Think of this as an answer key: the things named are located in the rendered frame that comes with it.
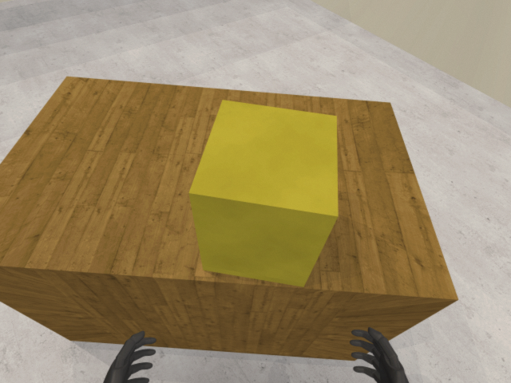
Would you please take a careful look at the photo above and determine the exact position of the left robot hand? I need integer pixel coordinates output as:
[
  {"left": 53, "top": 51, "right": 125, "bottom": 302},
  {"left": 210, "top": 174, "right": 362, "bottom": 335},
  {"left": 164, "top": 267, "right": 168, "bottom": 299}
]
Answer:
[{"left": 103, "top": 331, "right": 156, "bottom": 383}]

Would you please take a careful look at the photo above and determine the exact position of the pedestal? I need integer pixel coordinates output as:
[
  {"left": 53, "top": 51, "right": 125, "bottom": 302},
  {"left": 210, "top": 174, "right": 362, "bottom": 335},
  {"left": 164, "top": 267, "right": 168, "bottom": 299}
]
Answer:
[{"left": 0, "top": 77, "right": 458, "bottom": 361}]

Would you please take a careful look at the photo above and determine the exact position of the carton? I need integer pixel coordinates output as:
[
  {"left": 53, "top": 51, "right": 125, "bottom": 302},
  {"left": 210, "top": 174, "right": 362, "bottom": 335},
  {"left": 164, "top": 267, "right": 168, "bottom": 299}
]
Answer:
[{"left": 189, "top": 100, "right": 339, "bottom": 287}]

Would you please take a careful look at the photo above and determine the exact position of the right robot hand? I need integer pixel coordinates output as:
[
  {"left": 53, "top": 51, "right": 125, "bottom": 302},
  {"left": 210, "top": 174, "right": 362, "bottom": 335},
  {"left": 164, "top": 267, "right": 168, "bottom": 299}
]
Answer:
[{"left": 350, "top": 327, "right": 409, "bottom": 383}]

